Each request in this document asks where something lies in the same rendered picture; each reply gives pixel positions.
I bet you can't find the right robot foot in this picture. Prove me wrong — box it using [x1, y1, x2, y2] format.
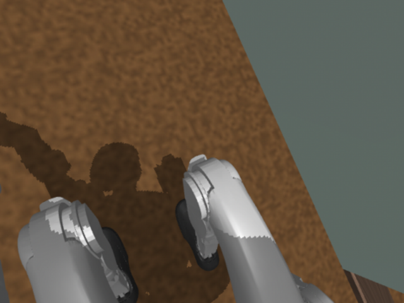
[175, 199, 219, 271]

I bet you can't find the right robot hand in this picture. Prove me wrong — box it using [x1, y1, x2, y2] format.
[291, 273, 334, 303]

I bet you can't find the left robot foot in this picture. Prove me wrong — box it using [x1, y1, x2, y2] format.
[102, 227, 139, 303]

